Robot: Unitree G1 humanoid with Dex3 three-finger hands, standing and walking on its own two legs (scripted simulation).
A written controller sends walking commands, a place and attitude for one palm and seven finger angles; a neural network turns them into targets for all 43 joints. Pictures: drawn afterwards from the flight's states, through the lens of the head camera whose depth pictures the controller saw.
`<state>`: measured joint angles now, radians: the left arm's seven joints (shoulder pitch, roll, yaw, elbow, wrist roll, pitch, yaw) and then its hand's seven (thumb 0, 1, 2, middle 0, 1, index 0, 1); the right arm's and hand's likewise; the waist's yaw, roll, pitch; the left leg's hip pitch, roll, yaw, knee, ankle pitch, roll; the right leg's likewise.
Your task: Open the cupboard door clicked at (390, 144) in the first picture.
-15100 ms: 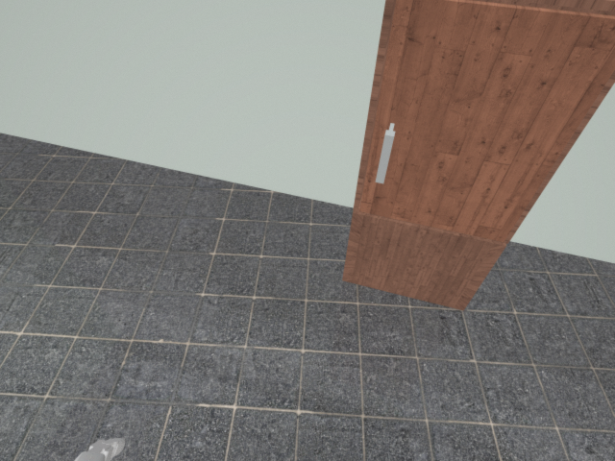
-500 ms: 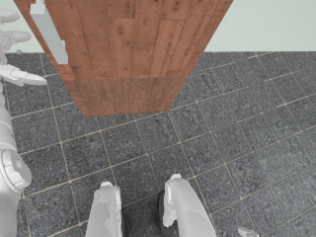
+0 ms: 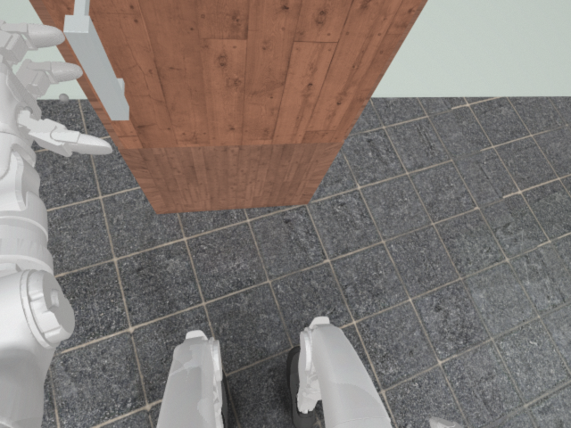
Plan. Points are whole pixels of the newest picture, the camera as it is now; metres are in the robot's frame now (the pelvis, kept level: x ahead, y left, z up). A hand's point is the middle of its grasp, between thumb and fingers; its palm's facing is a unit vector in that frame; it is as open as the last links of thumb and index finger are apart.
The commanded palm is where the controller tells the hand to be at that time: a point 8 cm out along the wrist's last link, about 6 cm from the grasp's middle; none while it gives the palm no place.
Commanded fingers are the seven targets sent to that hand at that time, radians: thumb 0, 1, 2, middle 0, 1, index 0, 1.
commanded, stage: slide the fingers in behind the handle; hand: left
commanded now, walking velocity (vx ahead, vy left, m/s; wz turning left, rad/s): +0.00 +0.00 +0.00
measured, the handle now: (103, 62) +0.56 +0.20 +0.05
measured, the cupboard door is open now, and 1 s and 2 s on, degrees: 0 0 0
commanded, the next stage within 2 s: move the hooked fingers beside the handle in 1.22 s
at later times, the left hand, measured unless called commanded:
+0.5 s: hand (71, 102) +0.51 +0.23 +0.04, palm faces +0.12 -0.99 -0.01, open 14.4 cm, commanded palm +0.50 +0.23 +0.04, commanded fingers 0.00 -0.50 0.30 -0.30 -1.20 -0.30 -1.20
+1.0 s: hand (78, 106) +0.51 +0.23 +0.04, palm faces +0.14 -0.99 +0.00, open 14.8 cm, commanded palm +0.50 +0.20 +0.04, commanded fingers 0.00 -0.50 0.30 -0.30 -1.20 -0.30 -1.20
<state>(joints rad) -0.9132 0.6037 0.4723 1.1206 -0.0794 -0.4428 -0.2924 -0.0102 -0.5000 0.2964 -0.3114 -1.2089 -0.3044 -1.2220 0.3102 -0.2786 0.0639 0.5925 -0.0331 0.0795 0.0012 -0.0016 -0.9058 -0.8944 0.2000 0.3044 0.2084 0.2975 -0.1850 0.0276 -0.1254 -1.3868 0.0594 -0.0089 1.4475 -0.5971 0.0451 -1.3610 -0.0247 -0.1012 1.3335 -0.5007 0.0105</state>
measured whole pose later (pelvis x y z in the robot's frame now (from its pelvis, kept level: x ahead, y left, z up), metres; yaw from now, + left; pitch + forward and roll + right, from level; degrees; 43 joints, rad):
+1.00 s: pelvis +0.01 +0.00 +0.01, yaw +3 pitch +30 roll -7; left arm -0.91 0.45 0.25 1.11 -0.14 -0.49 -0.11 -0.01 -0.50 0.30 -0.16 -1.18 -0.13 -1.17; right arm 0.29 -0.25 0.02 0.67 -0.06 0.08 0.04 0.00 -0.91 -0.89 0.20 0.30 0.21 0.30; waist -0.13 0.03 -0.14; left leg -1.35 0.02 -0.05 1.41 -0.58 0.04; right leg -1.30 -0.06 -0.14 1.30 -0.51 0.01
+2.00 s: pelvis +0.01 +0.00 +0.00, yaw +2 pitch +30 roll -6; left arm -0.94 0.54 0.36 1.16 -0.11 -0.50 -0.24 -0.01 -0.50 0.30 -0.28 -1.24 -0.24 -1.22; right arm 0.29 -0.27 0.05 0.64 -0.04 0.09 0.02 0.00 -0.91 -0.89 0.20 0.30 0.21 0.30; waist -0.16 0.02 -0.14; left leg -1.37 0.03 -0.04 1.43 -0.60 0.04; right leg -1.33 -0.04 -0.12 1.32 -0.51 0.01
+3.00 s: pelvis +0.00 +0.00 +0.00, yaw +0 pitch +30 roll -6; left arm -0.87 0.68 0.52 1.12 -0.12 -0.43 -0.41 -0.01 -0.50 0.30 -0.30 -1.20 -0.30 -1.20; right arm 0.28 -0.29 0.07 0.59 -0.01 0.09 -0.01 0.00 -0.91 -0.89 0.20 0.30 0.21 0.30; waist -0.17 0.02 -0.12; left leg -1.38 0.06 -0.02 1.45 -0.61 0.04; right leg -1.35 -0.01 -0.10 1.33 -0.51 0.01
